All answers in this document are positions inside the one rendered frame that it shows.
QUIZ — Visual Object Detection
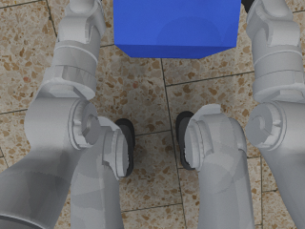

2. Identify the robot right hand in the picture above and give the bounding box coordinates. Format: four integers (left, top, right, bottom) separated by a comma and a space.
241, 0, 254, 13

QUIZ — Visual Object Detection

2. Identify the carton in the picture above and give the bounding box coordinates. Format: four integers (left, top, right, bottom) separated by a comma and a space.
112, 0, 241, 59

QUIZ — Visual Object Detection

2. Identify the robot left foot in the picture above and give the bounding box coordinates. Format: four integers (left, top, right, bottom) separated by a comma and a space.
115, 118, 135, 177

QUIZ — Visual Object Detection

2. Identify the robot left forearm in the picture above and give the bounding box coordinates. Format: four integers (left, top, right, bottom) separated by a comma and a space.
24, 0, 107, 134

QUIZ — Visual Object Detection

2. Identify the robot right upper arm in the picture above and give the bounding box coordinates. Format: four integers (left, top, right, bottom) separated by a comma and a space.
245, 100, 305, 229

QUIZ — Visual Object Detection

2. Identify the robot left upper arm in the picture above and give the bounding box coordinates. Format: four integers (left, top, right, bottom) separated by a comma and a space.
0, 97, 101, 229

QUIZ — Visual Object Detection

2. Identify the robot right forearm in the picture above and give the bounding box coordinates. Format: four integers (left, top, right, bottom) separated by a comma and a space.
246, 0, 305, 104

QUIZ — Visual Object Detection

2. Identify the robot foot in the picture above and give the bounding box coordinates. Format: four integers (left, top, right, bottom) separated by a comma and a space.
115, 118, 135, 177
175, 111, 195, 171

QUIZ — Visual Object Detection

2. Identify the robot right foot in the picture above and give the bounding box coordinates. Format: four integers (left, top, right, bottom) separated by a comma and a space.
175, 111, 195, 171

